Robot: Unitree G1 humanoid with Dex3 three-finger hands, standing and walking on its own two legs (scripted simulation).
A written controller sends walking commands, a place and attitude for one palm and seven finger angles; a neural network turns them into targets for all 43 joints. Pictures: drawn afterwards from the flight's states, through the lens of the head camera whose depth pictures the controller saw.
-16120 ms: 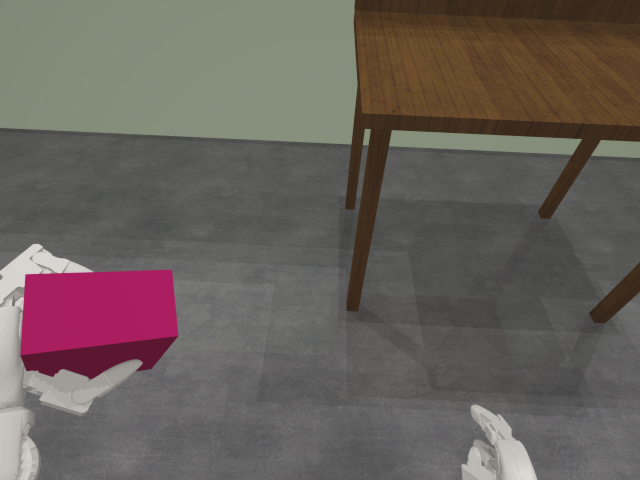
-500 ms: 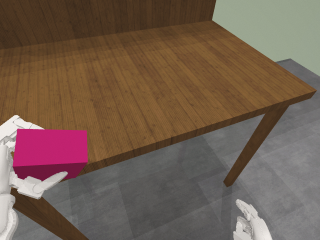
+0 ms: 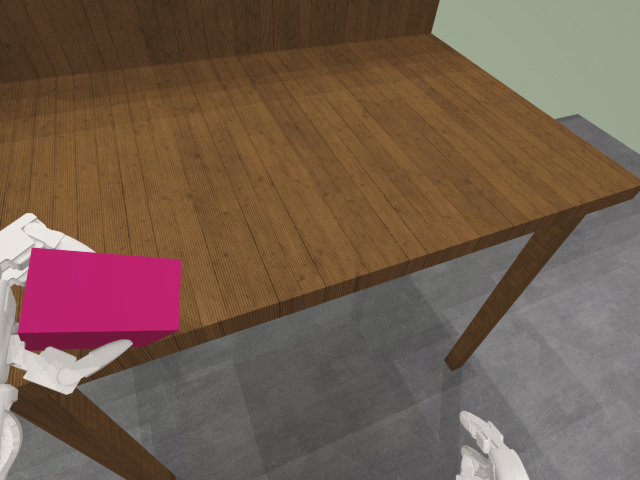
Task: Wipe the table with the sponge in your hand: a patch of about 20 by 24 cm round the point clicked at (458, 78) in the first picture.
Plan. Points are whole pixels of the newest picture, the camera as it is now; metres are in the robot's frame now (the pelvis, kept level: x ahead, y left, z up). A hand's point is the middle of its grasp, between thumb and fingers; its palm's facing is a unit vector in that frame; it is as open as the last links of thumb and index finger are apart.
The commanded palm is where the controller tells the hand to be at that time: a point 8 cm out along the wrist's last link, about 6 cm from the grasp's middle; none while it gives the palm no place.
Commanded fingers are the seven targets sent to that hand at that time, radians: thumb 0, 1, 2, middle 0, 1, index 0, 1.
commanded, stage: come to a stop and stand still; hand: left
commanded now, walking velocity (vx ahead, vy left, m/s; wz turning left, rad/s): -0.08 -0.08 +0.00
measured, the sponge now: (119, 307) +0.23 +0.22 +0.15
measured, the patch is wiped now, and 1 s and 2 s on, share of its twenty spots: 0.05 0.05 0.05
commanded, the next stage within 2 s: look again from close up in 0.78 s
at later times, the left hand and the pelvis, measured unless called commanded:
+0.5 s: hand (88, 279) +0.24 +0.25 +0.17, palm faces +0.39 -0.83 -0.39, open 10.3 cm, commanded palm +0.19 +0.28 +0.19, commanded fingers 0.00 0.10 1.30 -1.20 -1.60 -1.20 -1.60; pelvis +0.03 +0.00 +0.01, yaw +0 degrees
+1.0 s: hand (65, 285) +0.23 +0.26 +0.18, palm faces +0.42 -0.83 -0.37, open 10.4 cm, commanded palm +0.18 +0.28 +0.19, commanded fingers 0.00 0.10 1.30 -1.20 -1.60 -1.20 -1.60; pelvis +0.02 +0.00 +0.01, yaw +0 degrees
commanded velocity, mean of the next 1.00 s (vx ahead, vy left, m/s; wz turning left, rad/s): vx -0.03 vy -0.01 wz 0.00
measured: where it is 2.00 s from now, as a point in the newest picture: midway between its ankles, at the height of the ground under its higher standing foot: outside the picture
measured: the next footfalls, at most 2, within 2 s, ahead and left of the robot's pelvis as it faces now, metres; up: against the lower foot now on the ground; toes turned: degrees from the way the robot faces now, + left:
none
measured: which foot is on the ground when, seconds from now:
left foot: down 0.00-1.00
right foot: down 0.00-1.00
